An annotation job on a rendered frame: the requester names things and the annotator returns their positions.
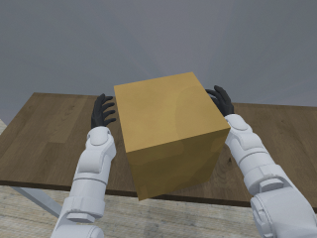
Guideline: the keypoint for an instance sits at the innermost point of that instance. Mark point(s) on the right robot forearm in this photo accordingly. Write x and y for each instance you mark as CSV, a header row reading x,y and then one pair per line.
x,y
260,172

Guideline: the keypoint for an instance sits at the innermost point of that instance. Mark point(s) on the carton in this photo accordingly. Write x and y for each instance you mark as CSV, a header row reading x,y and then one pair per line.
x,y
172,130

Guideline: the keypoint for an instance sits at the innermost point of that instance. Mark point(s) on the table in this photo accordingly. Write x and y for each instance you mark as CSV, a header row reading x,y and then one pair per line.
x,y
42,145

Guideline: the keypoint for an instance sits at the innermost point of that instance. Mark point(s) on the right robot hand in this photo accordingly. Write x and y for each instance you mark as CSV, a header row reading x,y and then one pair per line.
x,y
222,100

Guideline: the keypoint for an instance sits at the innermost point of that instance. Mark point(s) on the left robot hand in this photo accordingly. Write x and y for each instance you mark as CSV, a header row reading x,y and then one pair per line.
x,y
98,117

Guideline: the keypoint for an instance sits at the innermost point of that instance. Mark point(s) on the right robot upper arm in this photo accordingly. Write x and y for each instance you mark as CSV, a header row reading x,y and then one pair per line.
x,y
283,213

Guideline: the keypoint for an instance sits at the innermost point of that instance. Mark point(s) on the left robot forearm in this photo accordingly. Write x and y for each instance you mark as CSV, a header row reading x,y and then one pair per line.
x,y
86,198

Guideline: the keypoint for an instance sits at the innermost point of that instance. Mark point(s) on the left robot upper arm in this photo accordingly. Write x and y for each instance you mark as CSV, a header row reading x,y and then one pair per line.
x,y
78,231

